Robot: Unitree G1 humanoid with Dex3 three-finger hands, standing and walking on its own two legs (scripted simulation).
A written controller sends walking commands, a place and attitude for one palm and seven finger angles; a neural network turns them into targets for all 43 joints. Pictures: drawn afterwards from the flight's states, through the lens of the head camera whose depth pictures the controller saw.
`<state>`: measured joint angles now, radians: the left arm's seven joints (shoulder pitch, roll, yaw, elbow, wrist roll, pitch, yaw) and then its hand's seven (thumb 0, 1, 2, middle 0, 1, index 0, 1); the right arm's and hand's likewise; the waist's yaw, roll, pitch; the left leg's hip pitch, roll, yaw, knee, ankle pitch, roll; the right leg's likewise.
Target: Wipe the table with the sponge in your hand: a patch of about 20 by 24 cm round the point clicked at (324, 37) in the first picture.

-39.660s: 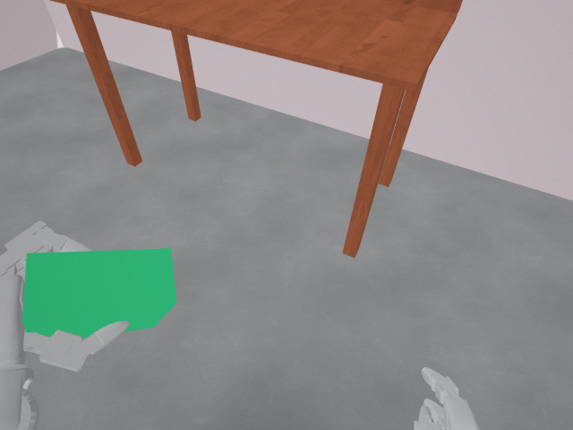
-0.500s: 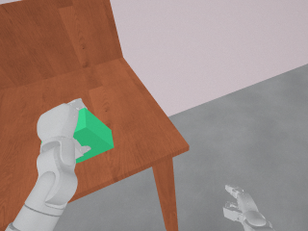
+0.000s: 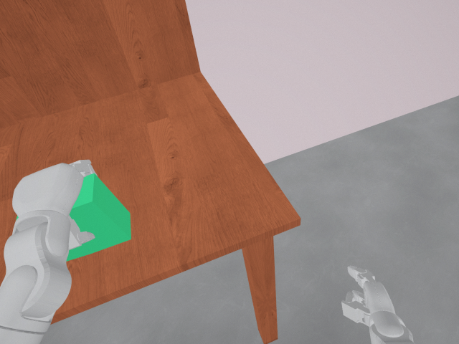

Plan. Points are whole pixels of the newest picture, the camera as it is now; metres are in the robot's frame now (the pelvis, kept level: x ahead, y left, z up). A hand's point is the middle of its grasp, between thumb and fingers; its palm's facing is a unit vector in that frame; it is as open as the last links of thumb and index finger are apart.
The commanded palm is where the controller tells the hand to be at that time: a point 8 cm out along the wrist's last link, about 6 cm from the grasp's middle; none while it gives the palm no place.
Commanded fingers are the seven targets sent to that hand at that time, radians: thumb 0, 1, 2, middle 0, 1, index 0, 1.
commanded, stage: wipe forward along the middle lane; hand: left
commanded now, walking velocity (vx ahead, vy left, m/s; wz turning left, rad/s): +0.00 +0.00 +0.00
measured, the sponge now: (87, 225) +0.25 +0.30 +0.11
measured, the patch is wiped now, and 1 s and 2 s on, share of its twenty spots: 0.95 0.95 0.95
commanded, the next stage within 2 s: slide back across to the first lane in 1.54 s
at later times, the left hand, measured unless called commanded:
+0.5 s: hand (74, 191) +0.29 +0.32 +0.15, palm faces +0.03 -0.02 -1.00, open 9.8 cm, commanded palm +0.26 +0.32 +0.19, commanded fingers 0.00 0.10 1.30 -1.20 -1.60 -1.20 -1.60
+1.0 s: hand (76, 176) +0.33 +0.34 +0.15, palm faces +0.00 +0.00 -1.00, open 9.8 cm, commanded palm +0.31 +0.35 +0.18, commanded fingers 0.00 0.10 1.30 -1.20 -1.60 -1.20 -1.60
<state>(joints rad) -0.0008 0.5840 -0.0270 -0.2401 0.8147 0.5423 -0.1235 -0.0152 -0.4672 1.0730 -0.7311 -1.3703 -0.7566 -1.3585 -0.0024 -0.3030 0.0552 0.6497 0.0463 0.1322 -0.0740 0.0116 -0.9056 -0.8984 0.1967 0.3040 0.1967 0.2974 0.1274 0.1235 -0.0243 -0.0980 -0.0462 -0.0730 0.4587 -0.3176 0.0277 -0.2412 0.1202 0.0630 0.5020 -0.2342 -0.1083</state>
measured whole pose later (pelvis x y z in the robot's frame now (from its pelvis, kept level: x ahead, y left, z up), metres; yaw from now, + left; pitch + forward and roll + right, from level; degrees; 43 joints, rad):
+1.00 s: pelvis -0.02 +0.03 +0.00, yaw +2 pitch +2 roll +1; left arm -0.51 0.56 -0.12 0.41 0.93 0.38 -0.11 -0.01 -0.51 1.10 -0.77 -1.35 -0.79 -1.34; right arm 0.12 -0.30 0.06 0.69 0.06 0.11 -0.09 0.01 -0.90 -0.90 0.20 0.30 0.20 0.30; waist 0.07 0.08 -0.05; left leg -0.17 -0.07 -0.08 0.41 -0.27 0.03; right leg -0.29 0.08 0.03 0.43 -0.17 -0.07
